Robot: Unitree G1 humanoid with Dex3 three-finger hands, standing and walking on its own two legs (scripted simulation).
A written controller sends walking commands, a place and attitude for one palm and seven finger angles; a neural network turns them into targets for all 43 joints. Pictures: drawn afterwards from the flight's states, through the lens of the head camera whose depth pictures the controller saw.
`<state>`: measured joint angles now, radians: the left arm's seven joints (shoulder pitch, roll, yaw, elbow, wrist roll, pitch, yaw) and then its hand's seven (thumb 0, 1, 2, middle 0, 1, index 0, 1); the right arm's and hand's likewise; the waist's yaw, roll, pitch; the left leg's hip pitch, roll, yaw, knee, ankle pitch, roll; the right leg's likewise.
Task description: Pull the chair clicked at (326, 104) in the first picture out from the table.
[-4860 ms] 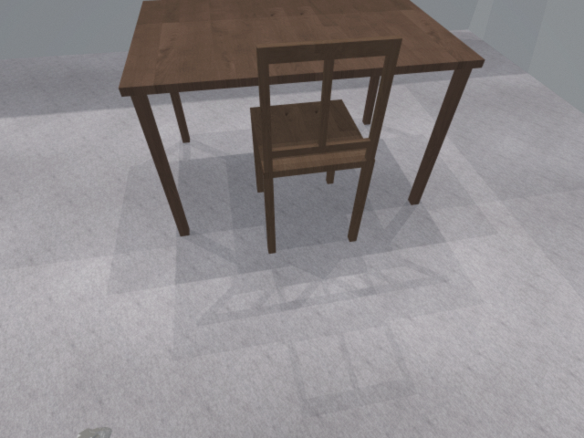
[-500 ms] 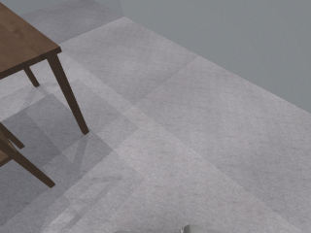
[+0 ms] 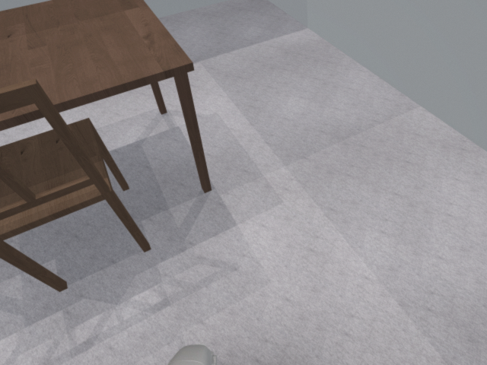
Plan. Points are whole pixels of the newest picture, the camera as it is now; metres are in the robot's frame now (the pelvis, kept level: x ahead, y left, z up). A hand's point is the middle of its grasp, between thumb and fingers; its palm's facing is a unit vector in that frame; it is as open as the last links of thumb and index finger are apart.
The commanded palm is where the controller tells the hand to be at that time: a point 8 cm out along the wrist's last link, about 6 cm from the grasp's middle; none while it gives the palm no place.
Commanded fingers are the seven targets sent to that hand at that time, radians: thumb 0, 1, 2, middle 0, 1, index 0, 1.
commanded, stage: turn to face it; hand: left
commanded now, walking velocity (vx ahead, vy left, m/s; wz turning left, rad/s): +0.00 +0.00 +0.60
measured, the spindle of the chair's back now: out of the picture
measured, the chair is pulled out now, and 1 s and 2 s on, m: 0.00 0.00 0.00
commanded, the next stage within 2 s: take the last steps up to it in 0.82 s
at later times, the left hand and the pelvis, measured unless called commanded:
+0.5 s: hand out of the picture +0.06 +0.24 -0.15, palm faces +0.32 -0.89 -0.31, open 7.4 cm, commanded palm none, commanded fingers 0.00 0.90 0.90 -0.20 -0.30 -0.20 -0.30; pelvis +0.02 -0.01 -0.01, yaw +17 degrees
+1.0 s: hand out of the picture -0.11 +0.18 -0.19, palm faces +0.56 -0.80 -0.23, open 7.4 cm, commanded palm none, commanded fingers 0.00 0.90 0.90 -0.20 -0.30 -0.20 -0.30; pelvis +0.00 +0.00 -0.01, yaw +30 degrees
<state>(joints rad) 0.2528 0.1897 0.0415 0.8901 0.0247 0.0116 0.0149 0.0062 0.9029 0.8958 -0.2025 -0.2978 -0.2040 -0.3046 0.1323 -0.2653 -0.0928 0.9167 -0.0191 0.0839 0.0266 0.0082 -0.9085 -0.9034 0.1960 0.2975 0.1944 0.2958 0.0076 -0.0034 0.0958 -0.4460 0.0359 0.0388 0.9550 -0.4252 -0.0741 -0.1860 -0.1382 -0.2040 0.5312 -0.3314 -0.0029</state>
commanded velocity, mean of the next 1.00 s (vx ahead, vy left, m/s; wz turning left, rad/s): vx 0.03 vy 0.01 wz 0.41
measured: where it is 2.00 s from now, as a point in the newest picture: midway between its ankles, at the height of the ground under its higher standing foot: outside the picture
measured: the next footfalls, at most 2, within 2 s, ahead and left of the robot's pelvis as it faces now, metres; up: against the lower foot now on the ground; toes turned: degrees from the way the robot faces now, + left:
left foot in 0.14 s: +0.02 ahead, +0.15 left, +0.00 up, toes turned +10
right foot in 0.50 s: +0.10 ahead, -0.10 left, +0.00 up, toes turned +14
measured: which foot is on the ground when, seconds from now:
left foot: up 0.00-0.12, down 0.14-0.50, up 0.52-0.94, down 0.96-1.00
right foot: down 0.00-0.14, up 0.16-0.48, down 0.50-0.98, up 1.00-1.00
